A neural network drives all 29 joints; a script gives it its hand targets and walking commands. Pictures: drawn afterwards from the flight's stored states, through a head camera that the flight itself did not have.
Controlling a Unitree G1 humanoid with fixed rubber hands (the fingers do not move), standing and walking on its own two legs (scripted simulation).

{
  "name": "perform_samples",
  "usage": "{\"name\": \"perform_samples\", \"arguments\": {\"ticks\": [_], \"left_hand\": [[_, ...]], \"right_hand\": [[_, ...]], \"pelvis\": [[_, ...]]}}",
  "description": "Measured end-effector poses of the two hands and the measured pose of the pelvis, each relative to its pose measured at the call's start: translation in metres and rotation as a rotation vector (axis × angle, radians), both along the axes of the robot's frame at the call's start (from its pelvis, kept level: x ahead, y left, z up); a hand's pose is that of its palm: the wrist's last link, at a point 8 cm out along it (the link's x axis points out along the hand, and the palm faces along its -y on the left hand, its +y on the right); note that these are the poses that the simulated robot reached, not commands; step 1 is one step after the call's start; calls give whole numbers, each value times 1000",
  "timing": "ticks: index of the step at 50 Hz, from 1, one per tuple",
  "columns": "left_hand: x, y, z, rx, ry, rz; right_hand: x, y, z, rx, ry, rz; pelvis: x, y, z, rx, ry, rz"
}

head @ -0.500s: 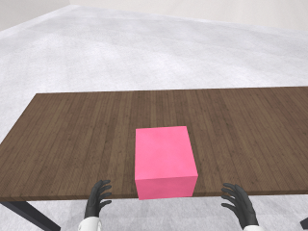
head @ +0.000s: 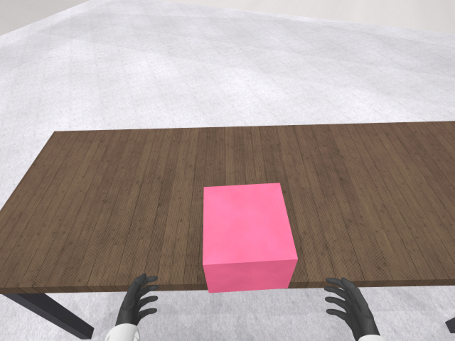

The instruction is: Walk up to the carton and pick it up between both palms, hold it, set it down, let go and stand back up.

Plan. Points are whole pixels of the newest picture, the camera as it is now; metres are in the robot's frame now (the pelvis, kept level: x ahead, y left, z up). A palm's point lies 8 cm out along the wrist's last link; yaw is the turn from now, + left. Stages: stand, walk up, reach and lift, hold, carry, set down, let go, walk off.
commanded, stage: set down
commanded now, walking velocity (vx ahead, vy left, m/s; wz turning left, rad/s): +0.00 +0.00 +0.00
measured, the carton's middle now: (245, 236) +0.36 +0.00 -0.07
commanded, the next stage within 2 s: let go in 0.60 s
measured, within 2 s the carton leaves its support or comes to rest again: neither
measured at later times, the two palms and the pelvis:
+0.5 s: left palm (125, 329) +0.17 +0.21 -0.07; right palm (361, 332) +0.18 -0.20 -0.07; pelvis +0.00 +0.00 +0.00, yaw +0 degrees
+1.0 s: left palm (127, 327) +0.18 +0.22 -0.08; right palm (358, 329) +0.19 -0.20 -0.08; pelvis +0.02 +0.00 +0.00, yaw +0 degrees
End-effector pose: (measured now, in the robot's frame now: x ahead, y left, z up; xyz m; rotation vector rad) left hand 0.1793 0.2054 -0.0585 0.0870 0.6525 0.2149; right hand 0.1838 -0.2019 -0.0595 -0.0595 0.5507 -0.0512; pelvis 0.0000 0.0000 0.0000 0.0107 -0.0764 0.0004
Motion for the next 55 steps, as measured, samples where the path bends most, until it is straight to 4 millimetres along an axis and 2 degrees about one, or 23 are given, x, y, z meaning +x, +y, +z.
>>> {"name": "perform_samples", "arguments": {"ticks": [28, 55], "left_hand": [[-10, 10, -15, 3, 163, -49], [-2, 10, -24, 20, 236, -95]], "right_hand": [[-5, -1, -13, -84, 110, 32], [0, -1, -25, -108, 162, 54]], "pelvis": [[4, 0, 0, 0, 5, 0], [18, 0, 1, 0, 25, 1]]}}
